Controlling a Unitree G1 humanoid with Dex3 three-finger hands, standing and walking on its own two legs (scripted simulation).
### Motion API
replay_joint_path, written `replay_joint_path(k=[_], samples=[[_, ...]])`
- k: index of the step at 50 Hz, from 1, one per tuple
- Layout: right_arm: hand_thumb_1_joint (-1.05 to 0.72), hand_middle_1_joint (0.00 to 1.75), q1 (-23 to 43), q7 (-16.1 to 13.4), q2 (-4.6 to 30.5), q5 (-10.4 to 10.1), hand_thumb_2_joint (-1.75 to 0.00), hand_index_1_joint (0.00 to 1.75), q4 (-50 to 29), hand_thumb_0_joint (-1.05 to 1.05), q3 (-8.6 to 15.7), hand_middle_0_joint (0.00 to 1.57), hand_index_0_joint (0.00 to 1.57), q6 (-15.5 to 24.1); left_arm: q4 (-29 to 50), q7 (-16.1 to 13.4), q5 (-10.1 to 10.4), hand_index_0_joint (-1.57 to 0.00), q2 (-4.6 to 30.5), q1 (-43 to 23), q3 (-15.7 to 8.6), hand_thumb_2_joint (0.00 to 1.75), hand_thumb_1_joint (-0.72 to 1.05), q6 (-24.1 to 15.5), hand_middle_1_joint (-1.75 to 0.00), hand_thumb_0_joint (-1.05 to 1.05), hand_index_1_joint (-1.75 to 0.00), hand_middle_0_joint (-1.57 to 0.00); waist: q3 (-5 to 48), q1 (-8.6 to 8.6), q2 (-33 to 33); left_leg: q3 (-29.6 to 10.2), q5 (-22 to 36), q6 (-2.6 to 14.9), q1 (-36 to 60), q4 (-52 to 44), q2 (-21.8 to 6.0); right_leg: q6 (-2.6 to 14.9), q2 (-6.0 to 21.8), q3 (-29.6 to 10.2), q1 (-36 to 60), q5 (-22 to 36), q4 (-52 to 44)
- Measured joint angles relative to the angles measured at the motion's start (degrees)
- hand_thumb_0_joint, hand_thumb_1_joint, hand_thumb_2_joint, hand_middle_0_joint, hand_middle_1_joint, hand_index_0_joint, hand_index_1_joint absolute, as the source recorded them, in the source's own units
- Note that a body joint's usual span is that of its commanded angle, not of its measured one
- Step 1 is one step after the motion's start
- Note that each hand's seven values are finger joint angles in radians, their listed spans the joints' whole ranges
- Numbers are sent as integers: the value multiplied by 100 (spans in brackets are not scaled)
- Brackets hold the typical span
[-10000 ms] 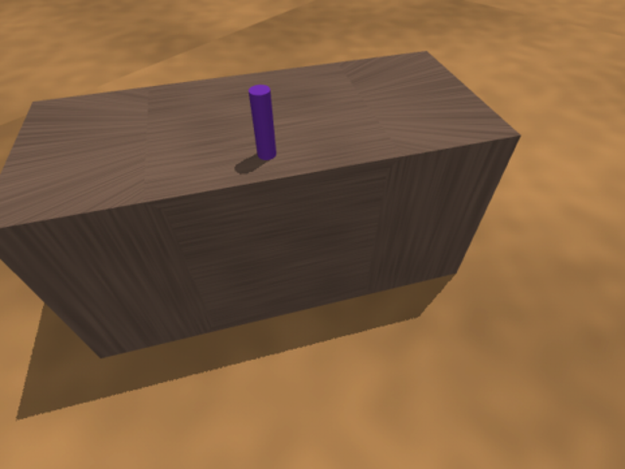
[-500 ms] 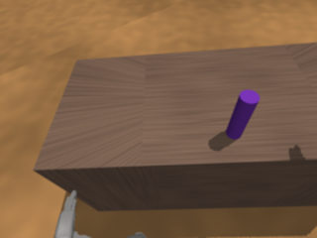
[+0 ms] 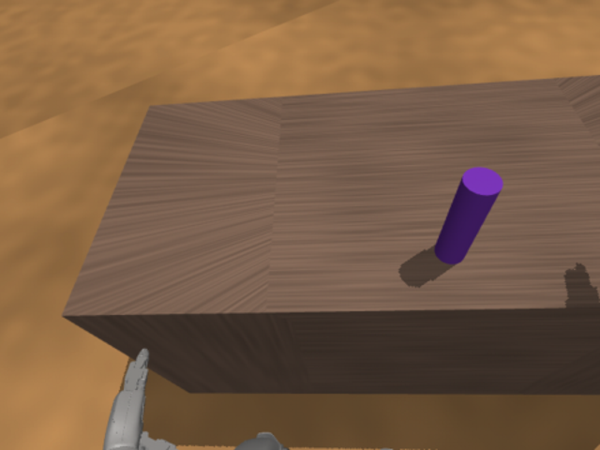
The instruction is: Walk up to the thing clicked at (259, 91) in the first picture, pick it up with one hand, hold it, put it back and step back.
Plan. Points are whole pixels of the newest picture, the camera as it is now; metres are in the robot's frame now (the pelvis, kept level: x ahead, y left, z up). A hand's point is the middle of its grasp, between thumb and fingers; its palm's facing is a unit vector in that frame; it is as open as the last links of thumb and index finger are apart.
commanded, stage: go down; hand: right
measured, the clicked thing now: (463, 221) +0.44 -0.20 +0.00
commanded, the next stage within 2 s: approach in 1.06 s
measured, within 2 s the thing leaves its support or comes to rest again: neither
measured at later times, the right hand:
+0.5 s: hand out of the picture +0.36 -0.38 +0.10, palm faces +0.19 +0.98 +0.01, open 17.6 cm
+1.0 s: hand out of the picture +0.36 -0.39 +0.09, palm faces +0.20 +0.98 +0.01, open 17.7 cm
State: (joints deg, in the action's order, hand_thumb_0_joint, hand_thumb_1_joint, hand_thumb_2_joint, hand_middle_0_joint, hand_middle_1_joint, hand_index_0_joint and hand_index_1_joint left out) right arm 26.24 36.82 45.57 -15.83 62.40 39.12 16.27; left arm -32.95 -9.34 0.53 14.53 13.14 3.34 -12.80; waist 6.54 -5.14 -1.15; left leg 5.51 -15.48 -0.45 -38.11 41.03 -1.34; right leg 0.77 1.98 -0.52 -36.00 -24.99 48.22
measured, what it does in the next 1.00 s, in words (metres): stands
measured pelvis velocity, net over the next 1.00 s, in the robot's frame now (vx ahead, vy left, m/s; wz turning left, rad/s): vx -0.01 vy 0.00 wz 0.00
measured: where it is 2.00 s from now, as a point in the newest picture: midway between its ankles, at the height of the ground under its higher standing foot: outside the picture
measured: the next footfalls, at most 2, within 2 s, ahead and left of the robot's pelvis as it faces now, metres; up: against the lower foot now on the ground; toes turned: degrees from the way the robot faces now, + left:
none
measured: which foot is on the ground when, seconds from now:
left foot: down 0.00-1.00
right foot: down 0.00-1.00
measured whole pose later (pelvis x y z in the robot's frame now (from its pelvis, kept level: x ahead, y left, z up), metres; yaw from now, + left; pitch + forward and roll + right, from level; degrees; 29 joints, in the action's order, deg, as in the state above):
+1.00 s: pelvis -0.01 +0.00 -0.02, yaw +0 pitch +15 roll +3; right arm 30.0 36.9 49.1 -13.5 64.0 39.5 15.4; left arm -28.2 -8.6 -0.1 15.1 15.2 3.8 -13.4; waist 7.1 -6.3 -2.0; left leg 5.9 -17.3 -0.2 -44.4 46.9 -1.5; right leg 0.7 2.0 -1.2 -42.5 -26.9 54.4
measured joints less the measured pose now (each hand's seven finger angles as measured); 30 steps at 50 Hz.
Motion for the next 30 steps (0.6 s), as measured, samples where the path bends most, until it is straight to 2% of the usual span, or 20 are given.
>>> replay_joint_path(k=[7, 12, 17, 25, 30], samples=[[55, 5, 210, -50, 181, 91, -6, 5, 56, -1, -4, 5, 5, -38, 161, 7, 8, -6, 29, 112, 27, 7, -55, -27, -5, -1, -6, -6, 8, 6, -62, 21, -32, 13, -70, 95, -4, -4, -1, -26, -76, -26, 91], [57, 5, 369, 23, 360, 124, -6, 5, 243, -1, -34, 5, 5, -82, 233, 30, -20, -6, 14, 79, 74, 7, -55, -56, -5, -1, -6, -6, -22, -36, -61, 35, -35, 19, -251, 196, -12, -7, -4, -44, -269, -32, 208], [58, 5, 432, 65, 342, 143, -6, 5, 300, -1, -12, 5, 4, -114, 375, 51, -49, -6, 48, 174, 81, 7, -55, -66, -5, -1, -6, -6, 1, -69, -53, 27, -47, 19, -356, 273, -12, -11, -2, -40, -372, -49, 289], [58, 5, 525, -36, 362, 274, -5, 5, 292, -1, 26, 5, 5, -112, 355, 48, -45, -6, 94, 194, 74, 7, -55, -18, -5, -1, -6, -6, 28, -123, -63, 10, -54, 34, -428, 347, 19, -17, 31, -26, -437, -81, 381], [58, 5, 548, -52, 457, 257, -5, 5, 367, -1, 82, 5, 5, -143, 502, 45, -44, -6, 88, 203, 88, 6, -54, 15, -5, -1, -5, -6, -9, -134, -44, 8, -46, 39, -461, 361, 19, -20, 31, -25, -465, -69, 388]])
